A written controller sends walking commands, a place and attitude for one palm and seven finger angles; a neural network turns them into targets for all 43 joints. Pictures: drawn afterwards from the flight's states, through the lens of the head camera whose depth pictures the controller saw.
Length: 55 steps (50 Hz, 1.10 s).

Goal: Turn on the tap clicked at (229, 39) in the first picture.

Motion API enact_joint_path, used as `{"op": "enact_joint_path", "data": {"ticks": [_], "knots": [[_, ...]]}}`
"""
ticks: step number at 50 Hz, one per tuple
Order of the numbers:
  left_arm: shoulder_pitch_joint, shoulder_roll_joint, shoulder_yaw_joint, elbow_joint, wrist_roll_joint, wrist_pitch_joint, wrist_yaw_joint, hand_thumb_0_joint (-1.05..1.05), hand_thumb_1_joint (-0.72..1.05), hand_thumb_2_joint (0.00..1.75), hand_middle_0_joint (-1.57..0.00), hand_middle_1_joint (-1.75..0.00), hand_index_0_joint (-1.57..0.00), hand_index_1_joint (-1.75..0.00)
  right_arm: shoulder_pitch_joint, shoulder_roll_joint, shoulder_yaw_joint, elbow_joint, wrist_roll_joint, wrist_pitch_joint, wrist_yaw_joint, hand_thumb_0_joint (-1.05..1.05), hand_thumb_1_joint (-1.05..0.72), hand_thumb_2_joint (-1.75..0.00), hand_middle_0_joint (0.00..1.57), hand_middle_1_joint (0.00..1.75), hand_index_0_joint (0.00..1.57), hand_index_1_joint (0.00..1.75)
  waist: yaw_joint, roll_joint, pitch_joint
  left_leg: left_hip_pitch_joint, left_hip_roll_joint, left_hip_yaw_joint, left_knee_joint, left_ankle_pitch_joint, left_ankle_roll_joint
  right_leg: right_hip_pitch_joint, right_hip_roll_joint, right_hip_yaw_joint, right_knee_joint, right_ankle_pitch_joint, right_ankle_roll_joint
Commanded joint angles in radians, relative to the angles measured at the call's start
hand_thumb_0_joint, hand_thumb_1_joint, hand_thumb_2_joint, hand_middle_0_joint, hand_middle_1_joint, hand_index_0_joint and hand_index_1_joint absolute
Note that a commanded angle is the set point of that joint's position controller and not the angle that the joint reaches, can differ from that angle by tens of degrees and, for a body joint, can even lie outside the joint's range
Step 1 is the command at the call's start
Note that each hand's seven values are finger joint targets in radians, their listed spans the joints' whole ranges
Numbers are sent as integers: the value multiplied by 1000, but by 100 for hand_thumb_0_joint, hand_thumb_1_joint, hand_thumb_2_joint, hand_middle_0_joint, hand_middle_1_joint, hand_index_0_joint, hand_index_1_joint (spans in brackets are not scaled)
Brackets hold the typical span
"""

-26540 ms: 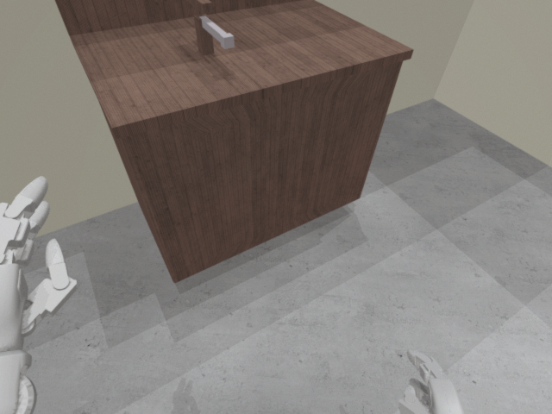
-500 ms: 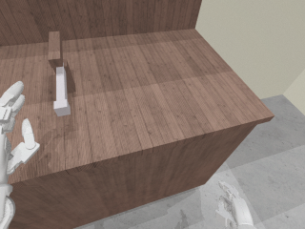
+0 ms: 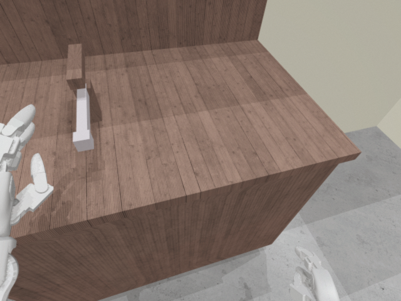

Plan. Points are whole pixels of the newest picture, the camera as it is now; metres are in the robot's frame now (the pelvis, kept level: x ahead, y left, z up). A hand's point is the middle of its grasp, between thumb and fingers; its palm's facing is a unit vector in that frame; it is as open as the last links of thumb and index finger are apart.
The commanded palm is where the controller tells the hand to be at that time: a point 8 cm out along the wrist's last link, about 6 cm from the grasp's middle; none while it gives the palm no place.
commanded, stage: come to a stop and stand still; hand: left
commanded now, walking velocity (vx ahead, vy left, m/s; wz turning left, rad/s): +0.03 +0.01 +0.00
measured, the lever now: (83, 140) +0.34 +0.26 +0.13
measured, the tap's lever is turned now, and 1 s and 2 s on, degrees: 0 0 0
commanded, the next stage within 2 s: look again from close up in 0.90 s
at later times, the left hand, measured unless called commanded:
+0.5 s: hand (33, 188) +0.22 +0.26 +0.17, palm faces +0.46 -0.83 -0.31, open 7.4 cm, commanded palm +0.16 +0.29 +0.17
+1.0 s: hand (50, 189) +0.22 +0.25 +0.17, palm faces +0.39 -0.84 -0.37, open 7.4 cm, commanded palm +0.17 +0.28 +0.17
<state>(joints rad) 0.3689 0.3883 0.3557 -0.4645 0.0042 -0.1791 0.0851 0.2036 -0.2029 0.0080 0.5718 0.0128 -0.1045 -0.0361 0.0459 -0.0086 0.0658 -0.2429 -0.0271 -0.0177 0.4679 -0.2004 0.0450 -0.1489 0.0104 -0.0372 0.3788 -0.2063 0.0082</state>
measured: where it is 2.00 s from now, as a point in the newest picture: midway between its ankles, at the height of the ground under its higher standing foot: outside the picture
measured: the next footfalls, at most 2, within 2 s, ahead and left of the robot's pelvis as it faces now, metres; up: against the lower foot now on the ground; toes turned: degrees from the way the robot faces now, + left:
none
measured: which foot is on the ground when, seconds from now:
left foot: down 0.00-1.00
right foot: down 0.00-1.00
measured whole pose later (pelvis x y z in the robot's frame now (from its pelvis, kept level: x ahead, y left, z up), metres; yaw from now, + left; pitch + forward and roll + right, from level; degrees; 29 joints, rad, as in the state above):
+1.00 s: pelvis +0.01 +0.00 +0.00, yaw +0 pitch -2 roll -2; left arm 0.42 0.36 0.35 -0.48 -0.04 -0.20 0.10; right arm 0.17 -0.20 0.02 0.58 0.02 -0.10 -0.03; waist 0.03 -0.01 0.05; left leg -0.23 -0.04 -0.02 0.47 -0.22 0.05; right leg -0.14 0.00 -0.04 0.40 -0.23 0.01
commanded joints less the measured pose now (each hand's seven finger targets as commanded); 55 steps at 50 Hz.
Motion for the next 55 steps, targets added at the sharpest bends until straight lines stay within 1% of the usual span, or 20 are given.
{"op": "enact_joint_path", "data": {"ticks": [1, 2, 3, 4, 5, 7, 11, 13, 16, 19, 24, 28, 29, 33, 40, 43, 44, 48, 49, 55], "knots": [[-166, 245, 216, 76, -33, -139, 5, 0, 90, 90, -20, -30, -20, -30, -62, -109, -49, -128, -17, -100, -6, 0, -90, -90, 20, 30, 20, 30, 18, 2, -189, 86, 67, -68, -14, 230, -29, -27, -99, 170, -69, 201, -54], [-119, 134, 112, 49, -49, -127, -1, 0, 90, 90, -20, -30, -20, -30, -26, -133, -61, -130, -4, -101, 6, 0, -90, -90, 20, 30, 20, 30, -8, 68, -236, 92, 66, -74, -40, 226, -27, 40, -103, 152, -24, 175, -60], [-53, 26, 16, 7, -66, -129, -11, 0, 90, 90, -20, -30, -20, -30, -65, -118, -57, -135, 15, -109, 24, 0, -90, -90, 20, 30, 20, 30, -13, 213, -275, 145, 85, -62, -52, 286, -17, 23, -86, 99, 36, 151, -49], [-50, 81, 40, -90, -59, -131, -8, 0, 90, 90, -20, -30, -20, -30, -44, -148, -67, -139, 5, -107, 37, 0, -90, -90, 20, 30, 20, 30, -7, 225, -274, 115, 111, -84, -61, 308, -14, 25, -74, 78, 48, 123, -37], [-4, 71, 17, -131, -59, -129, -7, 0, 90, 90, -20, -30, -20, -30, -56, -142, -62, -146, 4, -104, 48, 0, -90, -90, 20, 30, 20, 30, -3, 206, -256, 72, 122, -92, -71, 270, -9, 31, -71, 64, 47, 88, -32], [49, 94, 27, -169, -55, -124, 2, 0, 90, 90, -20, -30, -20, -30, -71, -136, -53, -154, 5, -103, 52, 0, -90, -90, 20, 30, 20, 30, -1, 69, -213, -15, 119, -102, -103, 139, -12, 55, -64, 57, 30, 46, -23], [16, 179, 140, -172, -55, -125, 28, 0, 90, 90, -20, -30, -20, -30, -97, -131, -47, -168, 5, -93, 20, 0, -90, -90, 20, 30, 20, 30, -14, -72, -145, -59, 97, -102, -124, -69, -16, 8, -66, 59, -14, -48, -21], [-65, 260, 213, -210, -52, -132, 39, 0, 90, 90, -20, -30, -20, -30, -126, -132, -40, -167, 4, -86, 0, 0, -90, -90, 20, 30, 20, 30, -19, -7, -111, -55, 96, -106, -137, -115, -11, -26, -60, 63, -18, -87, -21], [-143, 201, 159, -172, -46, -140, 36, 0, 90, 90, -20, -30, -20, -30, -105, -121, -35, -159, 2, -93, -13, 0, -90, -90, 20, 30, 20, 30, -20, 111, -98, -102, 103, -127, -168, -222, 6, 17, -56, 69, -8, -98, -23], [-183, 153, 97, -212, -34, -149, 31, 0, 90, 90, -20, -30, -20, -30, -103, -127, -33, -146, -1, -115, -7, 0, -90, -90, 20, 30, 20, 30, -23, 156, -132, -52, 102, -125, -165, -202, 5, 30, -47, 58, -3, -54, -26], [-85, 63, 13, -172, -22, -129, 33, 0, 90, 90, -20, -30, -20, -30, -85, -128, -35, -125, -2, -127, 13, 0, -90, -90, 20, 30, 20, 30, -22, 113, -146, -8, 87, -107, -138, -51, -16, 32, -37, 50, -20, 29, -26], [-31, 126, 92, -136, -25, -108, 42, 0, 90, 90, -20, -30, -20, -30, -99, -124, -34, -128, -1, -103, 10, 0, -90, -90, 20, 30, 20, 30, -17, 53, -137, -1, 77, -83, -118, 43, -31, 30, -38, 51, -31, 75, -23], [-28, 107, 81, -118, -29, -105, 38, 0, 90, 90, -20, -30, -20, -30, -96, -120, -32, -130, -5, -93, 7, 0, -90, -90, 20, 30, 20, 30, -20, 26, -139, -10, 77, -85, -110, 48, -27, 37, -47, 48, -39, 81, -22], [-29, 175, 151, -187, -43, -102, 36, 0, 90, 90, -20, -30, -20, -30, -119, -115, -30, -151, 0, -74, -2, 0, -90, -90, 20, 30, 20, 30, -17, 31, -177, 31, 69, -68, -87, 158, -27, 59, -46, 46, -31, 153, -21], [-36, 128, 85, -285, -49, -93, 32, 0, 90, 90, -20, -30, -20, -30, -111, -121, -35, -160, 2, -75, 1, 0, -90, -90, 20, 30, 20, 30, -19, 114, -235, 117, 80, -66, -50, 361, -29, 71, -45, 31, 14, 239, -21], [3, 145, 111, -256, -44, -78, 40, 0, 90, 90, -20, -30, -20, -30, -117, -121, -36, -155, 5, -69, 2, 0, -90, -90, 20, 30, 20, 30, -15, 98, -229, 122, 83, -66, -46, 361, -30, 61, -41, 29, 11, 230, -17], [9, 106, 79, -223, -48, -75, 35, 0, 90, 90, -20, -30, -20, -30, -104, -125, -36, -150, 2, -61, 2, 0, -90, -90, 20, 30, 20, 30, -20, 80, -214, 97, 83, -69, -54, 329, -30, 62, -43, 24, 3, 212, -17], [25, 140, 119, -190, -48, -62, 42, 0, 90, 90, -20, -30, -20, -30, -116, -123, -39, -153, 9, -47, -3, 0, -90, -90, 20, 30, 20, 30, -20, 44, -174, 64, 79, -71, -76, 219, -31, 50, -47, 37, -21, 173, -19], [10, 102, 79, -174, -52, -63, 37, 0, 90, 90, -20, -30, -20, -30, -107, -125, -37, -151, 6, -40, -3, 0, -90, -90, 20, 30, 20, 30, -25, 53, -157, 39, 77, -75, -90, 170, -29, 49, -48, 27, -27, 137, -17], [-35, 123, 82, -190, -49, -66, 41, 0, 90, 90, -20, -30, -20, -30, -118, -120, -36, -161, 6, -44, -9, 0, -90, -90, 20, 30, 20, 30, -23, 38, -119, -18, 72, -93, -136, -38, -17, 58, -51, 49, -64, 40, -22]]}}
